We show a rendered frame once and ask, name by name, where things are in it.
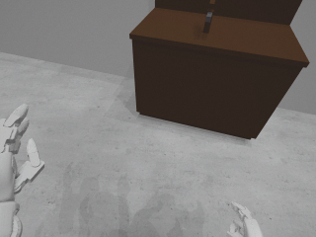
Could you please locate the robot left forearm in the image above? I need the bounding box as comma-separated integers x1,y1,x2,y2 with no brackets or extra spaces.
0,200,23,237

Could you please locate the left robot hand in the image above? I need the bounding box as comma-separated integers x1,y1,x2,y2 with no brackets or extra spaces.
0,104,44,202

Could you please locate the counter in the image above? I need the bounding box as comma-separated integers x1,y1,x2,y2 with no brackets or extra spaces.
129,0,310,140

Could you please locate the tap lever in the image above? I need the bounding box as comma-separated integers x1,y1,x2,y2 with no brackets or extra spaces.
205,12,212,23

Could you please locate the right robot hand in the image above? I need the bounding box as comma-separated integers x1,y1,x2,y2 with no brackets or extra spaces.
226,201,264,237

